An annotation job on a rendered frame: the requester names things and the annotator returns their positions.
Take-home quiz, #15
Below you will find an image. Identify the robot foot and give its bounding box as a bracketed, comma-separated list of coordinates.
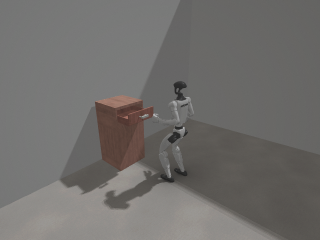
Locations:
[160, 174, 175, 183]
[174, 168, 188, 176]

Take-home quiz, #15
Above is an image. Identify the drawer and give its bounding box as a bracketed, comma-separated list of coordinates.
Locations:
[117, 105, 154, 127]

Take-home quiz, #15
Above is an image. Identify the robot left foot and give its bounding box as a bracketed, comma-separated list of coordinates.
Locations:
[160, 174, 175, 183]

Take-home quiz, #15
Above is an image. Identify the handle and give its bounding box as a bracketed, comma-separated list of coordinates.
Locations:
[139, 114, 149, 119]

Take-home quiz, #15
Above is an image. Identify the cabinet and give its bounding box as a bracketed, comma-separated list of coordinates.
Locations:
[95, 95, 145, 171]

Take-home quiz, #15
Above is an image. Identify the left robot hand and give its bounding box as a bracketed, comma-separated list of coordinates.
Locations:
[152, 114, 159, 123]

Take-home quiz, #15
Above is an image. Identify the robot left upper arm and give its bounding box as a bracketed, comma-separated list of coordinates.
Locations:
[168, 100, 180, 125]

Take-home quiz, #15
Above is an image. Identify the robot right foot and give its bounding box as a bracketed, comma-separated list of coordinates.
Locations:
[174, 168, 188, 176]

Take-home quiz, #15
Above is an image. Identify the robot left forearm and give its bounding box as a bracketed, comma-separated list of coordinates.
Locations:
[157, 118, 177, 126]

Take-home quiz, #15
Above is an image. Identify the robot right upper arm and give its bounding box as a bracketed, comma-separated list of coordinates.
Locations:
[185, 97, 194, 117]

